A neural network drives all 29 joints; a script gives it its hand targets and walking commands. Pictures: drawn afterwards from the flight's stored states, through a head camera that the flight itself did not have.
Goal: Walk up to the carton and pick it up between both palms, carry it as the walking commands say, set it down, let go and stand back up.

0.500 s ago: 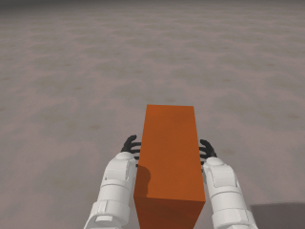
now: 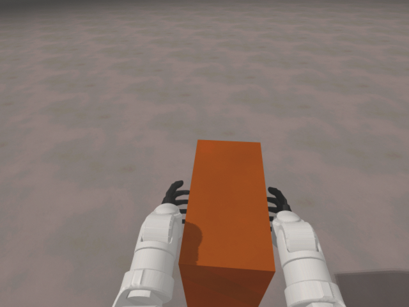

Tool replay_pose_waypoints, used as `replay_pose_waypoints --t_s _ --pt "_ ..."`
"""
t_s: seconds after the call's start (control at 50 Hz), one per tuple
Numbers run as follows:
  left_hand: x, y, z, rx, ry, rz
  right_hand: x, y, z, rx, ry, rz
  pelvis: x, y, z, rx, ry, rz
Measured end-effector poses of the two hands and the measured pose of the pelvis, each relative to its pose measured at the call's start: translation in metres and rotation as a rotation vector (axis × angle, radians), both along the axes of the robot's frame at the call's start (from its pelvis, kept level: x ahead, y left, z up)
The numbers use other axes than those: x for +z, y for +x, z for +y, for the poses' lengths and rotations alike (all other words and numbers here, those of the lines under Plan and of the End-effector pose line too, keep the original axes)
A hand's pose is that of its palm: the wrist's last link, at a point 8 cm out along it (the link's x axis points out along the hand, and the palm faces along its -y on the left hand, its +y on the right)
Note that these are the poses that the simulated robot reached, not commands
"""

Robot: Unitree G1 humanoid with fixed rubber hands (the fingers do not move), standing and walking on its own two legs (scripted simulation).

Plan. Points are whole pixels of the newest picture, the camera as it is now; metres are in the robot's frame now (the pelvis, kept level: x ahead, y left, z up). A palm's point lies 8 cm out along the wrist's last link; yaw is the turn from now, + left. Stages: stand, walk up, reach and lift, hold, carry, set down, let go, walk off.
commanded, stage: hold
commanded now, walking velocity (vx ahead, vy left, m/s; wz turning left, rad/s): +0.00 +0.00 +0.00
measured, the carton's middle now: (224, 229) +0.32 +0.00 -0.02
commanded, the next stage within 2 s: carry in 0.30 s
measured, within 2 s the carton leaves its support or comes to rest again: neither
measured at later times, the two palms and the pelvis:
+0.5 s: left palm (149, 202) +0.32 +0.15 +0.08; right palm (262, 201) +0.33 -0.08 +0.07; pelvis +0.02 +0.02 +0.00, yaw +3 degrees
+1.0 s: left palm (201, 139) +0.52 +0.05 +0.09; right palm (291, 153) +0.48 -0.17 +0.08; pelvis +0.21 -0.01 +0.00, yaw -7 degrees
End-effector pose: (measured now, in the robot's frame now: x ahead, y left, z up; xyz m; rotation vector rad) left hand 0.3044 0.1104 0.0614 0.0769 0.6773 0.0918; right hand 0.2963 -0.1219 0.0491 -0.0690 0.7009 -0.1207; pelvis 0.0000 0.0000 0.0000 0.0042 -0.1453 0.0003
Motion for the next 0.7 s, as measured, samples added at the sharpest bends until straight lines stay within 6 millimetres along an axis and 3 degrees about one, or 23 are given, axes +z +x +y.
replay_pose_waypoints --t_s 0.32,0.44,0.58,0.7 --pt "0.001 0.0 0.002 -0.007 0.012 -0.005 0.0 0.001 0.002 0.007 -0.005 0.0 -0.001 0.0 0.001 0.013 -0.003 0.041" --pt "0.009 0.006 0.023 0.038 -0.007 -0.017 0.015 0.018 0.023 0.03 0.003 -0.01 0.0 0.008 0.012 0.074 -0.021 0.138" --pt "0.03 0.027 0.053 0.09 -0.073 -0.008 0.039 0.043 0.053 0.053 -0.016 0.005 0.012 0.036 0.029 0.009 -0.034 0.214" --pt "0.046 0.063 0.039 0.046 -0.091 0.013 0.057 0.067 0.038 0.004 -0.02 0.029 0.019 0.075 0.027 -0.027 -0.059 0.243"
